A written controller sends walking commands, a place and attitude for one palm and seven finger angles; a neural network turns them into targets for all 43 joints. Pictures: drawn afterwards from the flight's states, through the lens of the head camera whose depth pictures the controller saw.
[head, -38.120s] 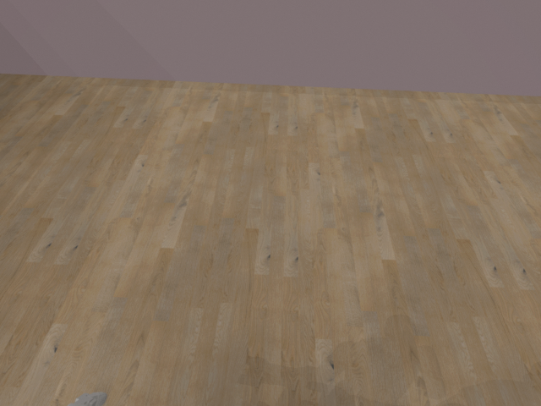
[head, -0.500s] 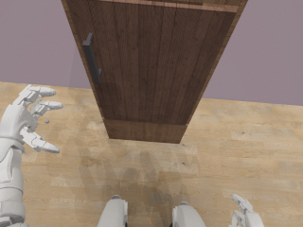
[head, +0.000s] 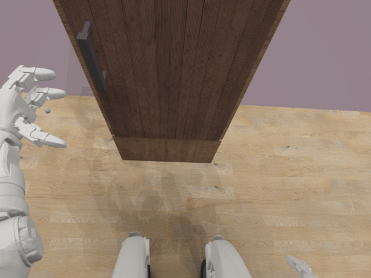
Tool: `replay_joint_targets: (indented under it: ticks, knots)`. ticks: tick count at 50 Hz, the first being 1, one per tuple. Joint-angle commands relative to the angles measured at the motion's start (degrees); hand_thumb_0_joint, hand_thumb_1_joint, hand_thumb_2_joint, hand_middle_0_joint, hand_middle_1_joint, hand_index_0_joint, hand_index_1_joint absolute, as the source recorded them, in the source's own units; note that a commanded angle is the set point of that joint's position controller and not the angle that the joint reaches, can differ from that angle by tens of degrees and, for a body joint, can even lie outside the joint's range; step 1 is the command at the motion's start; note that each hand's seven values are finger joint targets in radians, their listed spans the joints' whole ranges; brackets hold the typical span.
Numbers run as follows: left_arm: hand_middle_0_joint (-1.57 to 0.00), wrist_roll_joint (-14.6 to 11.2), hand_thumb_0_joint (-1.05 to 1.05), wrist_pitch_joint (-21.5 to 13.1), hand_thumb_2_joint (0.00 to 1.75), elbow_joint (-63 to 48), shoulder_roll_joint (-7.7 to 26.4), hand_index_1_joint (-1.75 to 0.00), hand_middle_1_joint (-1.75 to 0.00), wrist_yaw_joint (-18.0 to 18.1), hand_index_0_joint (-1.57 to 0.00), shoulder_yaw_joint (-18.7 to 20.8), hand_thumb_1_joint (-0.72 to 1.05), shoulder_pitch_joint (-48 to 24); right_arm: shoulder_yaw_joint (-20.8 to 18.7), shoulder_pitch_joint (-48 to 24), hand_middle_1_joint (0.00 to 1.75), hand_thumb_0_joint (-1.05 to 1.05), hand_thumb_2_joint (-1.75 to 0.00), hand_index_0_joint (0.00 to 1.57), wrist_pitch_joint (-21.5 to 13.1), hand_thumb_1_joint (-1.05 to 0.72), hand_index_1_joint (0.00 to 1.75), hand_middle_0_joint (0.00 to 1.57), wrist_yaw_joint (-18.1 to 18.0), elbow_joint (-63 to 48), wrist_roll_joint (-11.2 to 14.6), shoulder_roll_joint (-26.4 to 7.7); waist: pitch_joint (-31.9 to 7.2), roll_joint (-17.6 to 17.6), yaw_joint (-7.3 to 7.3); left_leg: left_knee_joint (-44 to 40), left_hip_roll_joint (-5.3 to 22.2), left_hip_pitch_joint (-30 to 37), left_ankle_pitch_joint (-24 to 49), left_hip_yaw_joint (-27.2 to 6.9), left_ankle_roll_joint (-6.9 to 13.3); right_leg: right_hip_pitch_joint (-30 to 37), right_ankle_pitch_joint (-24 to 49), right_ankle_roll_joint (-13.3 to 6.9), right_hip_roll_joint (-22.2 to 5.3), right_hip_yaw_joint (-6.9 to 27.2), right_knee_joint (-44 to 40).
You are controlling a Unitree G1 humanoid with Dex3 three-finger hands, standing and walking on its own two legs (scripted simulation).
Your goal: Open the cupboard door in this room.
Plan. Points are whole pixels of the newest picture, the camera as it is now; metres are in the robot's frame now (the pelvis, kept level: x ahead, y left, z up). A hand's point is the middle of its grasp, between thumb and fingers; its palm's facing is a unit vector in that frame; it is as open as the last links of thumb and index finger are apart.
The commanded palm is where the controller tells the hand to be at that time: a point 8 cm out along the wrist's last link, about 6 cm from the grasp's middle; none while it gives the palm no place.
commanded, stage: move the hooked fingers beside the handle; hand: left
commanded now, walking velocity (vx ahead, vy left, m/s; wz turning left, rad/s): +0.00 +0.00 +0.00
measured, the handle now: (95, 60) +0.58 +0.21 +0.06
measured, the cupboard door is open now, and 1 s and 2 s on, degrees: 0 0 0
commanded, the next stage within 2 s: slide the fingers in behind the handle in 1.42 s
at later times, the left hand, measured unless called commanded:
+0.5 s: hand (58, 80) +0.50 +0.27 +0.07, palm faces -0.03 -1.00 -0.04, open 14.0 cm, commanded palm +0.50 +0.31 +0.06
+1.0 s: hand (64, 72) +0.54 +0.27 +0.06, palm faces -0.03 -1.00 -0.05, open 14.0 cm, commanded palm +0.53 +0.29 +0.06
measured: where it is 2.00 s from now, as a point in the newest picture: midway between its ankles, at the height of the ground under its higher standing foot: outside the picture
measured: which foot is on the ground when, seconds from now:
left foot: down 0.00-1.00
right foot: down 0.00-1.00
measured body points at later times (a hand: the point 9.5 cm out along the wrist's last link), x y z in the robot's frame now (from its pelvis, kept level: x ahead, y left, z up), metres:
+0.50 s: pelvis -0.01 +0.00 -0.02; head +0.15 +0.03 +0.40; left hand +0.50 +0.32 +0.07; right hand +0.02 -0.27 -0.12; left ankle +0.04 +0.13 -0.63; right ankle +0.02 -0.15 -0.63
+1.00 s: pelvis -0.01 +0.01 -0.02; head +0.18 +0.05 +0.39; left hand +0.53 +0.32 +0.06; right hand -0.01 -0.25 -0.12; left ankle +0.04 +0.13 -0.63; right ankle +0.02 -0.15 -0.63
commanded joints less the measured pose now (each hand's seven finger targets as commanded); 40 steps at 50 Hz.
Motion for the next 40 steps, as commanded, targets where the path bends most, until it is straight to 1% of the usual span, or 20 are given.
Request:
replay_joint_targets:
  ticks: [1, 4, 6, 7, 9, 10, 12, 16, 17, 18, 20, 23, 26, 29, 31, 33, 35, 37, 38, 40]
  knots:
    - [-0.30, -0.5, 0.00, -3.6, 0.30, -9.5, 18.3, -1.20, -1.20, -0.1, -0.30, 2.1, -0.50, -23.3, -4.2, 6.9, 0.30, 0.00, -0.90, 0.20, -0.6, -0.90, 0.30, 0.20, -0.8, -3.8, 0.2, -10.5, -25.8, 8.5, -0.40, -7.9, -3.5, 23.8, 17.3, -0.5, 2.5, 5.0, 14.3, -3.5, 3.6, -1.1, -7.9]
    - [-0.30, -0.3, 0.00, -3.6, 0.30, -8.7, 17.5, -1.20, -1.20, 0.4, -0.30, 0.9, -0.50, -27.0, -4.2, 7.5, 0.30, 0.00, -0.90, 0.20, -0.1, -0.90, 0.30, 0.20, -0.8, -3.4, 0.1, -10.6, -25.9, 9.0, -1.35, -7.4, -3.4, 24.5, 17.5, -0.8, 2.6, 3.0, 13.8, -3.6, 3.8, -1.2, -7.7]
    - [-0.30, 0.3, 0.00, -3.0, 0.30, -4.9, 19.8, -1.20, -1.20, 0.7, -0.30, 2.3, -0.50, -28.1, -4.1, 8.0, 0.30, 0.00, -0.90, 0.20, 0.5, -0.90, 0.30, 0.20, -1.0, -2.8, 0.1, -11.0, -25.4, 6.0, -1.90, -7.0, -3.3, 21.7, 15.7, -0.8, 2.8, 3.7, 13.1, -3.2, 3.7, -1.0, -8.0]
    - [-0.30, 0.8, 0.00, -2.9, 0.30, -4.1, 21.6, -1.20, -1.20, 1.0, -0.30, 3.4, -0.50, -28.7, -3.9, 8.1, 0.30, 0.00, -0.90, 0.20, 0.7, -0.90, 0.30, 0.20, -1.0, -2.9, 0.1, -11.1, -25.4, 6.2, -1.73, -6.8, -3.3, 20.6, 15.3, -0.7, 2.9, 4.1, 12.9, -3.2, 3.7, -0.9, -7.8]
    - [-0.30, 1.6, 0.00, -2.9, 0.30, -4.1, 22.1, -1.20, -1.20, 1.1, -0.30, 2.7, -0.50, -31.2, -3.6, 8.4, 0.30, 0.00, -0.90, 0.20, 1.0, -0.90, 0.30, 0.20, -0.9, -3.0, -0.2, -10.9, -26.4, 8.7, -1.96, -6.1, -3.4, 20.6, 15.7, -0.5, 2.9, 3.3, 13.1, -3.5, 3.8, -0.8, -7.1]
    - [-0.30, 2.5, 0.00, -3.1, 0.30, -4.0, 24.3, -1.20, -1.20, 1.5, -0.30, 3.8, -0.50, -32.4, -3.6, 8.7, 0.30, 0.00, -0.90, 0.20, 1.3, -0.90, 0.30, 0.20, -0.9, -2.6, -0.3, -11.2, -27.0, 9.5, -1.92, -6.4, -3.1, 21.9, 16.2, -1.1, 2.6, 2.2, 12.6, -3.5, 3.7, -1.2, -6.9]
    - [-0.30, 2.8, 0.00, -3.3, 0.30, -4.5, 22.8, -1.20, -1.20, 1.9, -0.30, 2.2, -0.50, -34.6, -3.5, 8.9, 0.30, 0.00, -0.90, 0.20, 1.6, -0.90, 0.30, 0.20, -0.8, -2.4, -0.5, -11.0, -28.2, 10.9, -2.61, -6.0, -3.0, 23.3, 17.0, -1.5, 2.6, 1.1, 12.8, -3.4, 3.7, -1.2, -6.9]
    - [-0.30, 3.2, 0.00, -2.3, 0.30, -0.9, 25.3, -1.20, -1.20, 2.1, -0.30, 3.4, -0.50, -36.2, -3.2, 9.6, 0.30, 0.00, -0.90, 0.20, 2.3, -0.90, 0.30, 0.20, -0.9, -2.1, -0.5, -11.6, -27.8, 8.7, -3.76, -5.3, -2.8, 20.5, 16.0, -1.4, 3.0, 1.0, 12.4, -3.1, 3.8, -1.1, -6.9]
    - [-0.30, 3.8, 0.00, -1.8, 0.30, 0.6, 26.5, -1.20, -1.20, 2.2, -0.30, 3.8, -0.50, -36.5, -2.9, 9.7, 0.30, 0.00, -0.90, 0.20, 2.5, -0.90, 0.30, 0.20, -0.9, -2.2, -0.4, -11.5, -27.2, 8.9, -3.52, -5.1, -2.9, 18.5, 14.7, -1.1, 3.0, 1.5, 11.7, -3.0, 3.8, -0.9, -6.8]
    - [-0.30, 4.4, 0.00, -1.5, 0.30, 0.5, 27.2, -1.20, -1.20, 2.4, -0.30, 3.6, -0.50, -38.1, -2.8, 10.0, 0.30, 0.00, -0.90, 0.20, 2.7, -0.90, 0.30, 0.20, -0.9, -2.1, -0.5, -11.6, -27.2, 9.7, -4.15, -4.9, -2.8, 18.7, 14.7, -1.3, 3.1, 0.6, 11.6, -3.0, 3.8, -1.1, -6.6]
    - [-0.30, 4.8, 0.00, -1.8, 0.30, -0.2, 28.8, -1.20, -1.20, 2.5, -0.30, 4.3, -0.50, -40.0, -2.7, 10.7, 0.30, 0.00, -0.90, 0.20, 3.1, -0.90, 0.30, 0.20, -0.9, -2.1, -0.7, -11.8, -29.3, 11.3, -4.09, -4.7, -2.6, 21.0, 16.9, -1.8, 2.9, -0.2, 12.6, -3.2, 3.9, -1.3, -6.1]
    - [-0.30, 5.4, 0.00, -1.3, 0.30, 0.9, 28.5, -1.20, -1.20, 2.6, -0.30, 3.6, -0.50, -41.4, -2.6, 11.2, 0.30, 0.00, -0.90, 0.20, 3.6, -0.90, 0.30, 0.20, -0.7, -1.9, -0.9, -11.7, -29.8, 10.8, -5.05, -3.9, -2.5, 20.3, 17.2, -1.9, 3.1, -0.8, 12.8, -3.0, 4.1, -1.3, -6.1]
    - [-0.30, 5.7, 0.00, -0.9, 0.30, 1.5, 30.3, -1.20, -1.20, 2.4, -0.30, 4.3, -0.50, -43.3, -2.4, 11.9, 0.30, 0.00, -0.90, 0.20, 4.1, -0.90, 0.30, 0.20, -0.7, -1.6, -1.0, -12.0, -30.7, 12.3, -5.34, -3.5, -2.3, 21.2, 18.5, -2.2, 3.0, -1.7, 13.3, -3.1, 4.2, -1.5, -5.9]
    - [-0.30, 6.5, 0.00, 0.3, 0.30, 4.0, 30.5, -1.20, -1.20, 2.6, -0.30, 3.4, -0.50, -45.2, -1.7, 12.3, 0.30, 0.00, -0.90, 0.20, 4.5, -0.90, 0.30, 0.20, -0.7, -1.8, -0.9, -12.0, -28.7, 11.3, -6.46, -3.1, -2.3, 18.6, 16.8, -2.2, 3.4, -2.9, 12.2, -3.1, 4.3, -1.7, -5.6]
    - [-0.30, 7.5, 0.00, 0.9, 0.30, 4.8, 33.2, -1.20, -1.20, 3.1, -0.30, 3.8, -0.50, -47.8, -1.4, 12.4, 0.30, 0.00, -0.90, 0.20, 4.8, -0.90, 0.30, 0.20, -1.0, -1.8, -1.0, -12.3, -28.1, 12.0, -7.07, -2.8, -2.2, 16.6, 14.8, -2.0, 3.4, -3.0, 11.1, -2.8, 4.2, -1.4, -5.8]
    - [-0.30, 8.2, 0.00, 1.2, 0.30, 4.7, 32.5, -1.20, -1.20, 3.3, -0.30, 3.1, -0.50, -46.4, -1.3, 12.8, 0.30, 0.00, -0.90, 0.20, 5.0, -0.90, 0.30, 0.20, -0.8, -2.1, -1.2, -12.2, -29.2, 13.1, -6.61, -3.1, -2.2, 17.7, 15.2, -2.4, 3.2, -3.7, 10.8, -3.1, 4.3, -1.9, -5.4]
    - [-0.30, 8.1, 0.00, 0.6, 0.30, 2.7, 31.9, -1.20, -1.20, 3.3, -0.30, 3.4, -0.50, -45.4, -1.6, 13.4, 0.30, 0.00, -0.90, 0.20, 5.3, -0.90, 0.30, 0.20, -0.4, -2.2, -1.6, -12.2, -32.3, 15.8, -5.85, -3.5, -2.0, 22.6, 18.6, -3.3, 2.7, -5.2, 11.9, -3.5, 4.4, -2.5, -4.8]
    - [-0.30, 7.5, 0.00, 0.9, 0.30, 2.5, 29.2, -1.20, -1.20, 3.4, -0.30, 2.2, -0.50, -45.7, -1.9, 13.4, 0.30, 0.00, -0.90, 0.20, 5.7, -0.90, 0.30, 0.20, -0.2, -1.9, -1.6, -12.1, -31.6, 14.9, -6.59, -3.5, -1.8, 23.1, 18.1, -3.5, 2.7, -6.3, 11.6, -3.3, 4.3, -2.7, -5.2]
    - [-0.30, 7.3, 0.00, 1.1, 0.30, 2.6, 29.3, -1.20, -1.20, 3.5, -0.30, 2.3, -0.50, -46.1, -1.9, 13.5, 0.30, 0.00, -0.90, 0.20, 5.8, -0.90, 0.30, 0.20, -0.3, -1.7, -1.6, -12.3, -31.2, 13.9, -6.96, -3.5, -1.8, 22.2, 17.3, -3.4, 2.8, -6.0, 11.5, -3.1, 4.3, -2.6, -5.4]
    - [-0.30, 7.2, 0.00, 1.3, 0.30, 2.0, 30.9, -1.20, -1.20, 3.7, -0.30, 3.9, -0.50, -45.5, -1.8, 13.8, 0.30, 0.00, -0.90, 0.20, 5.9, -0.90, 0.30, 0.20, -0.2, -1.9, -1.6, -12.4, -32.0, 14.9, -6.07, -3.7, -1.9, 22.9, 18.3, -3.6, 2.7, -5.8, 11.9, -3.3, 4.4, -2.7, -5.2]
